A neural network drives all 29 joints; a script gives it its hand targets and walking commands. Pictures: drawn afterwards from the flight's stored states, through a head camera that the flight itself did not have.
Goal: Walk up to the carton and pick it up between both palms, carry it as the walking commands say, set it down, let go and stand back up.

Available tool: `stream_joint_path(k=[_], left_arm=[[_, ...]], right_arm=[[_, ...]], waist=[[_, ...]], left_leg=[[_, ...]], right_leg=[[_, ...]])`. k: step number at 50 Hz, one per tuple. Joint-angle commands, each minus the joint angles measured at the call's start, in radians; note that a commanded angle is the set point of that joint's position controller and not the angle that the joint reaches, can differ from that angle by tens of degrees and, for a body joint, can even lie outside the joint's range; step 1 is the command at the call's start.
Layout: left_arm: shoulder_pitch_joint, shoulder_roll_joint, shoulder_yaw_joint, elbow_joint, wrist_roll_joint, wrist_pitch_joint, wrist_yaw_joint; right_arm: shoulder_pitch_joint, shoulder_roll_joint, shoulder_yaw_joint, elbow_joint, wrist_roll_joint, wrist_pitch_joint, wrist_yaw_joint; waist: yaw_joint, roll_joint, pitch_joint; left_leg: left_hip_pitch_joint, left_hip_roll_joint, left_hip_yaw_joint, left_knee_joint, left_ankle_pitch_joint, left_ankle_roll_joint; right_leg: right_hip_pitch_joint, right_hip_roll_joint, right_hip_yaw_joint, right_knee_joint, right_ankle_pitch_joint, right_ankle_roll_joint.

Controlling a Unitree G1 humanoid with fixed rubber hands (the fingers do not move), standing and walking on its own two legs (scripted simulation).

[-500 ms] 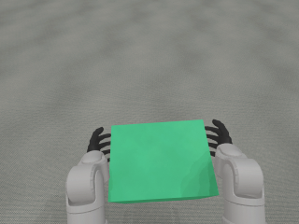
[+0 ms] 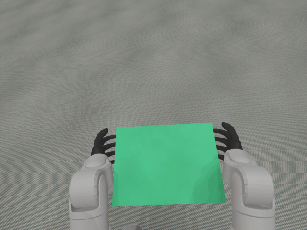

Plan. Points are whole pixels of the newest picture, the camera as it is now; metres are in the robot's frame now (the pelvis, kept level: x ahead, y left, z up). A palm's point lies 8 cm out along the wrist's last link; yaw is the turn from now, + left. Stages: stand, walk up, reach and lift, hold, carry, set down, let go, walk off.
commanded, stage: carry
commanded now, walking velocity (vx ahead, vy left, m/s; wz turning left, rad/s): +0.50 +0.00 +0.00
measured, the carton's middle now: (165, 169) +0.28 +0.00 +0.00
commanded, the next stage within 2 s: none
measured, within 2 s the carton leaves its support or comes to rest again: neither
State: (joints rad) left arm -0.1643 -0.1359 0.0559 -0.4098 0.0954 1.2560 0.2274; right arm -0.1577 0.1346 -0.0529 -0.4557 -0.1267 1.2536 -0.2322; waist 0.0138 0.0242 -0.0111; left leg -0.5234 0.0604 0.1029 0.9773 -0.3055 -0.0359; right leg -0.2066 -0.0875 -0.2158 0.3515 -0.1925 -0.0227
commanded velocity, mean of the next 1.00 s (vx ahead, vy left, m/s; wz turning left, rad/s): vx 0.50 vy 0.00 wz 0.00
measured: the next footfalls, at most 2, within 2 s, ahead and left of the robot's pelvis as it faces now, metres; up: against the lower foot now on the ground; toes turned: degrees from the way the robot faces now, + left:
left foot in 0.20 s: +0.30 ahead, +0.13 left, +0.00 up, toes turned +8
right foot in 0.68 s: +0.61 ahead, -0.11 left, +0.00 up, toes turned -13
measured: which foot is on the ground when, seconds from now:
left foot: up 0.00-0.18, down 0.20-0.72, up 0.74-1.00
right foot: down 0.00-0.24, up 0.26-0.66, down 0.68-1.00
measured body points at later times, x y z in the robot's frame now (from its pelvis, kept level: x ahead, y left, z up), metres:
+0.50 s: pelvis +0.31 +0.05 +0.00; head +0.34 +0.07 +0.45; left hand +0.61 +0.17 +0.08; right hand +0.58 -0.13 +0.10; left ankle +0.26 +0.12 -0.75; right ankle +0.37 -0.12 -0.69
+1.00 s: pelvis +0.64 +0.01 +0.00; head +0.66 +0.00 +0.45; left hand +0.92 +0.16 +0.09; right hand +0.92 -0.14 +0.09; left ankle +0.74 +0.14 -0.72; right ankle +0.57 -0.10 -0.75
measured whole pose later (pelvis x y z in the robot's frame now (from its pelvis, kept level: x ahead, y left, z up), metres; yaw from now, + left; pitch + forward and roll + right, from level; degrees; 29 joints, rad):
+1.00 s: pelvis +0.64 +0.01 +0.00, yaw +0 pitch +3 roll +1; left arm -0.16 -0.14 0.05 -0.45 0.09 1.24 0.23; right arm -0.16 0.14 -0.05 -0.49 -0.13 1.24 -0.23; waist 0.01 0.02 -0.03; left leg -0.53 0.07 0.13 0.64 -0.21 -0.04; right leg -0.11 -0.08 -0.22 0.33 -0.26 0.01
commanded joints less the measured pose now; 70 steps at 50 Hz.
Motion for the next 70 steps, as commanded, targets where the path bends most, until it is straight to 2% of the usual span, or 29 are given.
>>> stream_joint_path(k=[1, 6, 9, 10, 11, 12, 13, 15, 16, 19, 29, 33, 34, 35, 36, 37, 39, 42, 49, 54, 55, 56, 57, 58, 59, 60, 63, 67, 70], left_arm=[[-0.43, -1.019, -0.607, -0.187, -0.419, -0.052, -0.305], [-0.413, -0.936, -0.594, -0.161, -0.408, -0.015, -0.292], [-0.426, -0.904, -0.587, -0.129, -0.396, 0.01, -0.279], [-0.463, -0.892, -0.592, -0.135, -0.394, 0.017, -0.276], [-0.471, -0.88, -0.59, -0.117, -0.383, 0.028, -0.273], [-0.494, -0.901, -0.61, -0.137, -0.4, 0.031, -0.276], [-0.487, -0.924, -0.614, -0.127, -0.41, 0.031, -0.283], [-0.494, -1.022, -0.621, -0.127, -0.421, 0.002, -0.295], [-0.502, -1.06, -0.622, -0.142, -0.424, -0.015, -0.296], [-0.501, -1.089, -0.616, -0.165, -0.4, -0.051, -0.286], [-0.406, -0.994, -0.613, -0.162, -0.358, -0.031, -0.249], [-0.423, -0.977, -0.598, -0.131, -0.372, -0.018, -0.252], [-0.414, -0.974, -0.593, -0.127, -0.379, -0.019, -0.253], [-0.401, -0.955, -0.577, -0.114, -0.373, -0.016, -0.256], [-0.41, -0.966, -0.573, -0.114, -0.383, -0.026, -0.258], [-0.423, -1.006, -0.582, -0.121, -0.399, -0.034, -0.261], [-0.459, -1.07, -0.587, -0.154, -0.394, -0.047, -0.268], [-0.446, -1.092, -0.611, -0.163, -0.398, -0.061, -0.289], [-0.406, -0.991, -0.607, -0.166, -0.406, -0.045, -0.298], [-0.436, -0.917, -0.596, -0.12, -0.393, 0.002, -0.279], [-0.452, -0.889, -0.59, -0.105, -0.379, 0.013, -0.274], [-0.46, -0.883, -0.594, -0.096, -0.377, 0.025, -0.271], [-0.47, -0.901, -0.609, -0.107, -0.393, 0.026, -0.278], [-0.48, -0.934, -0.619, -0.107, -0.411, 0.018, -0.283], [-0.483, -0.989, -0.625, -0.101, -0.416, 0.004, -0.29], [-0.5, -1.039, -0.63, -0.124, -0.423, -0.014, -0.293], [-0.516, -1.073, -0.626, -0.163, -0.405, -0.052, -0.281], [-0.441, -1.056, -0.623, -0.16, -0.372, -0.06, -0.252], [-0.423, -1.034, -0.622, -0.163, -0.363, -0.046, -0.248]], right_arm=[[-0.427, 1.069, 0.651, -0.125, 0.413, -0.038, 0.269], [-0.409, 0.984, 0.619, -0.104, 0.398, -0.001, 0.257], [-0.397, 0.949, 0.587, -0.059, 0.399, 0.023, 0.258], [-0.379, 0.945, 0.571, -0.026, 0.399, 0.028, 0.262], [-0.377, 0.909, 0.543, 0.007, 0.388, 0.032, 0.261], [-0.36, 0.915, 0.518, 0.028, 0.38, 0.026, 0.261], [-0.386, 0.95, 0.522, 0.007, 0.388, 0.022, 0.261], [-0.421, 1.039, 0.542, -0.027, 0.402, -0.007, 0.273], [-0.434, 1.076, 0.549, -0.039, 0.411, -0.019, 0.281], [-0.45, 1.101, 0.57, -0.084, 0.446, -0.05, 0.302], [-0.364, 0.951, 0.572, -0.094, 0.422, -0.025, 0.298], [-0.386, 0.923, 0.564, -0.097, 0.417, -0.011, 0.284], [-0.406, 0.914, 0.559, -0.097, 0.417, -0.009, 0.282], [-0.444, 0.91, 0.565, -0.106, 0.422, -0.002, 0.278], [-0.399, 0.923, 0.575, -0.108, 0.412, 0.003, 0.276], [-0.407, 0.96, 0.594, -0.111, 0.419, -0.001, 0.278], [-0.455, 1.034, 0.619, -0.116, 0.446, -0.019, 0.292], [-0.441, 1.081, 0.636, -0.106, 0.442, -0.042, 0.296], [-0.417, 1.024, 0.639, -0.122, 0.41, -0.031, 0.27], [-0.394, 0.943, 0.575, -0.045, 0.395, 0.011, 0.265], [-0.372, 0.922, 0.553, -0.006, 0.391, 0.02, 0.266], [-0.36, 0.883, 0.519, 0.035, 0.375, 0.024, 0.265], [-0.352, 0.915, 0.516, 0.038, 0.375, 0.015, 0.263], [-0.374, 0.948, 0.515, 0.006, 0.38, 0.007, 0.262], [-0.394, 0.988, 0.52, -0.012, 0.382, -0.008, 0.266], [-0.422, 1.038, 0.532, -0.027, 0.393, -0.021, 0.273], [-0.448, 1.087, 0.556, -0.071, 0.429, -0.051, 0.297], [-0.423, 1.033, 0.567, -0.096, 0.438, -0.058, 0.307], [-0.399, 1.001, 0.572, -0.085, 0.428, -0.043, 0.307]], waist=[[0.007, -0.212, -0.312], [0.014, -0.225, -0.259], [-0.005, -0.153, -0.295], [-0.029, -0.113, -0.353], [-0.045, 0.059, -0.389], [-0.054, 0.336, -0.432], [-0.042, 0.3, -0.451], [-0.043, 0.063, -0.433], [-0.045, 0.036, -0.422], [-0.041, 0.101, -0.392], [-0.047, 0.142, -0.25], [-0.014, 0.111, -0.34], [0.019, 0.055, -0.41], [0.043, -0.09, -0.478], [0.018, -0.339, -0.567], [0.016, -0.264, -0.57], [0.005, -0.097, -0.473], [0.009, -0.142, -0.395], [0.013, -0.226, -0.301], [-0.011, -0.136, -0.316], [-0.037, -0.078, -0.355], [-0.052, 0.176, -0.401], [-0.053, 0.348, -0.435], [-0.04, 0.238, -0.448], [-0.037, 0.104, -0.446], [-0.037, 0.038, -0.429], [-0.035, 0.119, -0.408], [-0.026, 0.147, -0.405], [-0.029, 0.178, -0.37]], left_leg=[[-0.002, 0.002, 0.03, -0.262, 0.093, -0.002], [0.082, -0.027, 0.087, -0.453, 0.191, 0.004], [0.312, -0.05, 0.146, -0.561, 0.169, 0.022], [0.502, -0.022, 0.096, -0.541, 0.12, 0.051], [0.642, 0.175, -0.205, -0.598, 0.095, 0.129], [0.812, 0.36, -0.585, -0.701, 0.229, 0.27], [0.857, 0.396, -0.607, -0.692, 0.45, 0.3], [0.731, 0.341, -0.392, -0.666, 0.568, 0.235], [0.687, 0.316, -0.326, -0.701, 0.481, 0.203], [0.626, 0.277, -0.203, -0.765, 0.355, 0.185], [0.745, 0.18, 0.017, -0.719, 0.747, 0.124], [0.626, 0.093, 0.171, -0.433, 0.923, 0.039], [0.481, 0.062, 0.175, -0.226, 0.799, 0.014], [0.203, 0.005, 0.142, 0.056, 0.338, -0.003], [-0.091, -0.11, 0.062, 0.297, -0.16, -0.016], [-0.17, -0.07, -0.076, 0.437, -0.201, 0.002], [-0.151, 0.036, -0.134, 0.33, -0.077, 0.019], [-0.042, 0.033, -0.054, 0.051, -0.017, 0.002], [0.068, -0.023, 0.076, -0.401, 0.164, -0.007], [0.377, -0.05, 0.144, -0.563, 0.146, 0.019], [0.562, 0.026, 0.032, -0.554, 0.092, 0.055], [0.685, 0.273, -0.366, -0.648, 0.096, 0.181], [0.862, 0.374, -0.583, -0.686, 0.443, 0.288], [0.846, 0.392, -0.51, -0.636, 0.798, 0.29], [0.773, 0.363, -0.386, -0.618, 0.893, 0.248], [0.711, 0.333, -0.301, -0.643, 0.813, 0.195], [0.643, 0.261, -0.139, -0.682, 0.741, 0.154], [0.667, 0.215, -0.023, -0.649, 0.983, 0.128], [0.65, 0.181, 0.033, -0.629, 0.979, 0.105]], right_leg=[[0.238, -0.195, 0.145, -0.159, 0.176, -0.08], [0.25, -0.187, 0.096, -0.09, 0.301, -0.044], [0.197, -0.14, 0.014, 0.112, 0.384, 0.003], [0.076, -0.115, -0.004, 0.268, 0.387, 0.032], [-0.125, -0.036, -0.033, 0.548, 0.218, 0.069], [-0.439, 0.102, 0.005, 0.818, -0.293, 0.079], [-0.551, 0.063, 0.146, 0.934, -0.41, 0.053], [-0.505, -0.033, 0.229, 0.885, -0.24, 0.042], [-0.474, -0.046, 0.224, 0.781, -0.19, 0.045], [-0.413, -0.043, 0.181, 0.609, -0.111, 0.054], [-0.429, 0.022, 0.037, 0.24, 0.135, 0.04], [0.026, 0.143, -0.07, -0.001, 0.252, 0.023], [0.256, 0.103, -0.025, -0.01, 0.222, -0.001], [0.497, -0.126, 0.271, 0.029, 0.292, -0.067], [0.67, -0.335, 0.657, -0.008, 0.283, -0.222], [0.613, -0.354, 0.702, -0.03, 0.326, -0.249], [0.425, -0.303, 0.497, -0.068, 0.282, -0.157], [0.276, -0.237, 0.273, -0.127, 0.161, -0.099], [0.224, -0.177, 0.102, -0.117, 0.227, -0.063], [0.142, -0.113, -0.003, 0.161, 0.332, 0.011], [-0.011, -0.089, -0.017, 0.332, 0.299, 0.045], [-0.253, 0.02, -0.041, 0.627, 0.026, 0.074], [-0.517, 0.102, 0.051, 0.838, -0.399, 0.072], [-0.548, 0.042, 0.153, 0.918, -0.419, 0.058], [-0.499, -0.009, 0.209, 0.884, -0.332, 0.053], [-0.456, -0.032, 0.223, 0.772, -0.252, 0.053], [-0.347, -0.006, 0.157, 0.526, -0.155, 0.061], [-0.298, 0.036, 0.101, 0.339, -0.017, 0.05], [-0.251, 0.06, 0.063, 0.25, 0.077, 0.037]])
